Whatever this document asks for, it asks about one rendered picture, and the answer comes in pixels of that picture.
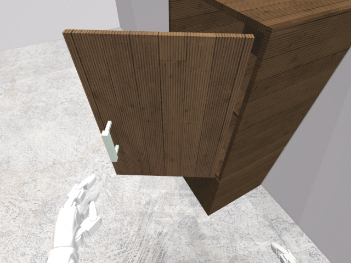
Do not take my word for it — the right robot hand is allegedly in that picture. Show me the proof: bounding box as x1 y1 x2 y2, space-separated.
270 242 296 263

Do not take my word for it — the left robot hand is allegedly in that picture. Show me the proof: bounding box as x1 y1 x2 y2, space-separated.
52 174 102 251

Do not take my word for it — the left robot forearm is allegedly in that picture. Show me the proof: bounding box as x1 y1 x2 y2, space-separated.
46 246 79 263

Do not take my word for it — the cupboard door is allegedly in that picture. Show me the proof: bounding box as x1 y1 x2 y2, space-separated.
62 29 254 178

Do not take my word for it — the handle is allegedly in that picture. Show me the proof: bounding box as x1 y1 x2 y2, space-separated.
101 121 119 162

